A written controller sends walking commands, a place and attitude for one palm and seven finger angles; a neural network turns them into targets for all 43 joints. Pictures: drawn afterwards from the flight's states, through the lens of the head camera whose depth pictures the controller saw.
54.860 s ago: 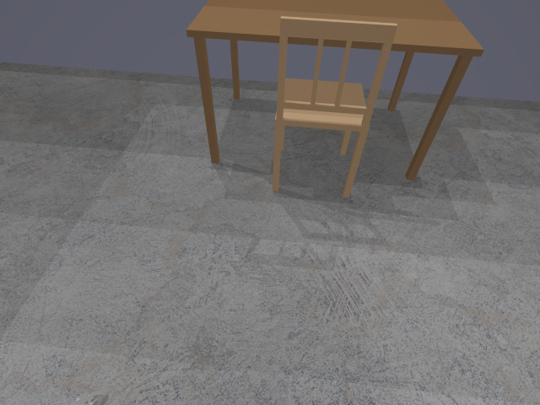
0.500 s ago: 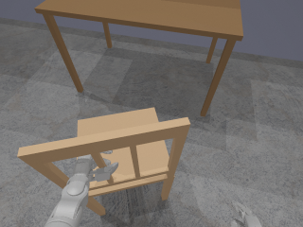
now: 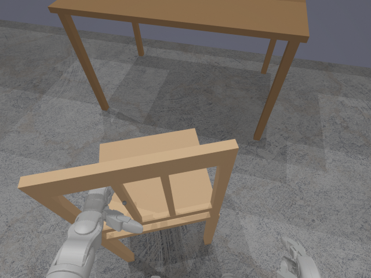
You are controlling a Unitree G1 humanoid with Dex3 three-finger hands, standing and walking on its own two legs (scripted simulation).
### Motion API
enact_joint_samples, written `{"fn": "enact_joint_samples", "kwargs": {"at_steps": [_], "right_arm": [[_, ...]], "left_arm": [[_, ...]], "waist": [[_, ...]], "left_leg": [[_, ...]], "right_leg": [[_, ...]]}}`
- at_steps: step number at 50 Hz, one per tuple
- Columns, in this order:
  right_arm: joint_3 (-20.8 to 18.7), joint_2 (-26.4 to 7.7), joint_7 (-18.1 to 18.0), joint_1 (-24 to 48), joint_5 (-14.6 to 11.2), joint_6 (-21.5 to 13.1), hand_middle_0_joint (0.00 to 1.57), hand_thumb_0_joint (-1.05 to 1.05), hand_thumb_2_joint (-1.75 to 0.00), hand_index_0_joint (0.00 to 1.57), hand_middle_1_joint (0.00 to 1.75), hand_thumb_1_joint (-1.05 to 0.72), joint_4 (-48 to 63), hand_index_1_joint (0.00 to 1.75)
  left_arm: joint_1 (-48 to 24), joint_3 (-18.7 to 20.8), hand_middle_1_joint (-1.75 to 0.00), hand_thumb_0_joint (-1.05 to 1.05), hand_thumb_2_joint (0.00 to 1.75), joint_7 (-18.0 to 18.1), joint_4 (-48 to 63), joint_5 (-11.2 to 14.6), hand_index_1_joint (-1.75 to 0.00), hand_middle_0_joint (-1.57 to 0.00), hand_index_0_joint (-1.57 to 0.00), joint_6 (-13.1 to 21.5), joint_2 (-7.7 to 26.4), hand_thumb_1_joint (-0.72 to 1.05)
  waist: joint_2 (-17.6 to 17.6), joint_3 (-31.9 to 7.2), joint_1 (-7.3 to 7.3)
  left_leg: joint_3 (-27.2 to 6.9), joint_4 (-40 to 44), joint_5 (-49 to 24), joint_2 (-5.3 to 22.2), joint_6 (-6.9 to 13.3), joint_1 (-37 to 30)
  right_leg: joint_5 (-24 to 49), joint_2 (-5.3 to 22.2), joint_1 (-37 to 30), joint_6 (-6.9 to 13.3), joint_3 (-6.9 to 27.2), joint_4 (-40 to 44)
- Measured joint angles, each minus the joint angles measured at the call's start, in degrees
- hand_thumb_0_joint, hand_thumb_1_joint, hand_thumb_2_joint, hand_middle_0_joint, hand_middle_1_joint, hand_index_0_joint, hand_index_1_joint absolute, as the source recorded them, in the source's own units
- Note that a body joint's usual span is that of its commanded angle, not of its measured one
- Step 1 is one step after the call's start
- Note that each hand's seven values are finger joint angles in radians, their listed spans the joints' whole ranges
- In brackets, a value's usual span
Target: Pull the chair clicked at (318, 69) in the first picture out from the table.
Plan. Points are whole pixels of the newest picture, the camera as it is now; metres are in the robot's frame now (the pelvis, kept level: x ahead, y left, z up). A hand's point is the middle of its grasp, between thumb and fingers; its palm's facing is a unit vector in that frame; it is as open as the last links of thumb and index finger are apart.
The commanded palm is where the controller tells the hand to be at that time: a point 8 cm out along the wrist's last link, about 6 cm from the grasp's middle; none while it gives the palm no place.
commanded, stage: open the thumb and straighten the fingers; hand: left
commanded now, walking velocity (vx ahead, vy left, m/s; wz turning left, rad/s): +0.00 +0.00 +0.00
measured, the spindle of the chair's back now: (129, 204) +0.30 +0.15 -0.08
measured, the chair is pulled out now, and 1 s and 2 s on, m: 0.63 0.63 0.63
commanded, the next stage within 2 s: draw the fingers out of the gap in 0.02 s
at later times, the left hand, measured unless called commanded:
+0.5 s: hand (120, 235) +0.22 +0.15 -0.04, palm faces +0.00 -0.98 -0.19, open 17.5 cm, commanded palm +0.21 +0.20 -0.01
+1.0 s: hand (113, 273) +0.15 +0.15 -0.03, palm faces +0.01 -0.98 -0.18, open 17.5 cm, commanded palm +0.13 +0.20 -0.01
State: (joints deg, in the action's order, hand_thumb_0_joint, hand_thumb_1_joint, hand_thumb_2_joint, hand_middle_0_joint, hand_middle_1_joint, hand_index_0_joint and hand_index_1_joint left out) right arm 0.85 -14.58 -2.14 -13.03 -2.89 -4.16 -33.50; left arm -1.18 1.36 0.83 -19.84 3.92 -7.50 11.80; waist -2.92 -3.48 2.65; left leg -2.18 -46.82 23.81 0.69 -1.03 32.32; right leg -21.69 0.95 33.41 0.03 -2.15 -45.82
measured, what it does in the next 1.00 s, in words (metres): stands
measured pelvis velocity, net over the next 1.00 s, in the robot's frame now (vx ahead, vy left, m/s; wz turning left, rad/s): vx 0.00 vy -0.01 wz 0.03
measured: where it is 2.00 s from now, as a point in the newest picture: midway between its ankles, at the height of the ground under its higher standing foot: outside the picture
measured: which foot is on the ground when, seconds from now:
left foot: down 0.00-1.00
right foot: down 0.00-1.00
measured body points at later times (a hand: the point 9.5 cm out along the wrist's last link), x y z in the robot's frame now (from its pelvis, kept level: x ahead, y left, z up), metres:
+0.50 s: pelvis +0.00 -0.01 -0.01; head +0.05 -0.02 +0.44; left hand +0.22 +0.20 -0.02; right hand +0.16 -0.26 -0.10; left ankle -0.01 +0.13 -0.70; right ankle +0.01 -0.12 -0.70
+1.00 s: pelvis +0.00 -0.01 -0.02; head +0.03 -0.02 +0.43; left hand +0.15 +0.20 -0.02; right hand +0.18 -0.24 -0.09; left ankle -0.01 +0.13 -0.70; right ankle +0.01 -0.12 -0.70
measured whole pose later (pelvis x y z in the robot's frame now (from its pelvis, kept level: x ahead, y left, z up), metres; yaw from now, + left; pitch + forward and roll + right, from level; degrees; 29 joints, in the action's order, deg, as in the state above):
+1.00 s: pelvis +0.00 -0.01 -0.02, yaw +2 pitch +10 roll -1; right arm 0.2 -13.6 -4.4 -13.5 -2.9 -6.7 -27.5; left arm 34.9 -3.1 0.3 10.4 3.4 -7.8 12.3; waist -3.4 -6.9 1.5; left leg -4.5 -55.0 27.6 0.4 -1.6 37.0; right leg -25.9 1.3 37.0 0.7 -4.3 -53.4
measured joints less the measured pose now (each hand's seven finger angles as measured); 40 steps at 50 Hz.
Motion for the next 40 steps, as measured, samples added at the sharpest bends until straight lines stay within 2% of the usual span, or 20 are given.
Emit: {"fn": "enact_joint_samples", "kwargs": {"at_steps": [5, 11, 16, 22, 29, 40], "right_arm": [[0.0, -0.4, 0.0, -0.2, 0.1, 0.0, 0.2, 0.01, -0.9, 0.2, 0.3, -0.9, 0.1, 0.3], [-0.2, -0.7, 0.0, -0.5, 0.2, 0.5, 0.2, 0.01, -0.9, 0.2, 0.3, -0.9, 1.0, 0.3], [-0.6, -1.0, 0.0, -1.3, 0.1, 0.1, 0.2, 0.01, -0.9, 0.2, 0.3, -0.9, 2.5, 0.3], [-0.8, -1.1, -0.5, -1.6, 0.2, -1.0, 0.2, 0.01, -0.9, 0.2, 0.3, -0.9, 3.3, 0.3], [-0.2, -0.8, -1.2, -0.5, 0.2, -2.5, 0.2, 0.01, -0.9, 0.2, 0.3, -0.9, 3.7, 0.3], [0.1, 0.7, -1.6, 0.1, 0.1, -2.4, 0.2, 0.01, -0.9, 0.2, 0.3, -0.9, 5.6, 0.3]], "left_arm": [[0.2, -0.5, -0.09, -0.01, 0.2, -0.1, 0.6, 0.0, -0.1, -0.03, -0.03, -0.7, -0.3, -0.54], [2.6, 0.4, -0.03, -0.01, 0.2, -0.2, 2.6, -0.2, -0.03, -0.01, -0.01, -0.8, 0.0, -0.54], [9.4, -0.3, -0.01, -0.01, 0.2, -0.3, 8.4, 0.2, -0.01, -0.01, -0.01, -0.6, 0.5, -0.54], [17.1, -1.8, 0.0, -0.01, 0.2, 0.1, 14.5, 0.3, -0.01, -0.01, -0.01, -0.2, 0.5, -0.54], [20.8, -3.3, 0.0, -0.02, 0.2, 0.0, 18.4, 0.1, 0.0, 0.0, 0.0, 0.0, 0.6, -0.54], [28.3, -3.5, 0.0, -0.01, 0.2, -0.7, 24.5, 0.0, 0.0, 0.0, 0.0, -1.2, 0.6, -0.54]], "waist": [[-0.1, -0.3, 0.0], [0.5, -0.8, 0.39], [0.2, -1.1, 0.59], [0.0, -1.4, 0.1], [-0.2, -1.5, -0.64], [-0.4, -2.8, -0.81]], "left_leg": [[-0.2, -0.4, 0.2, -0.1, -0.1, 0.3], [-0.1, -0.8, 0.6, 0.2, -0.3, 0.7], [-0.1, -1.0, 1.0, 0.4, -0.4, 0.6], [-0.6, -2.2, 1.6, 0.2, -0.5, 1.0], [-1.6, -4.4, 2.3, -0.2, -0.5, 2.4], [-1.9, -6.0, 3.0, -0.2, -0.6, 3.1]], "right_leg": [[-0.4, 0.1, 0.3, 0.1, -0.2, -0.6], [-0.8, -0.2, 1.0, 0.3, -0.1, -1.2], [-1.1, -0.4, 0.8, 0.4, -0.1, -1.4], [-1.9, -0.2, 1.0, 0.5, -0.6, -2.5], [-2.9, 0.2, 1.8, 0.5, -1.5, -4.4], [-3.5, 0.2, 2.3, 0.6, -1.8, -5.9]]}}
